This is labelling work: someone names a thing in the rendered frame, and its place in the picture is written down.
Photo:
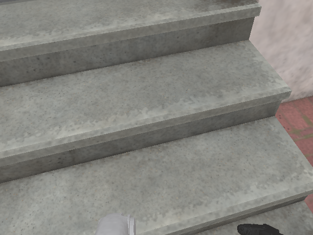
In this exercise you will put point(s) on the robot left thigh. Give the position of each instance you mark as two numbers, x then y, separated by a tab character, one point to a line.
117	224

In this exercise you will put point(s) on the robot right hand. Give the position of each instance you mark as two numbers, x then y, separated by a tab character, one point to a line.
257	229

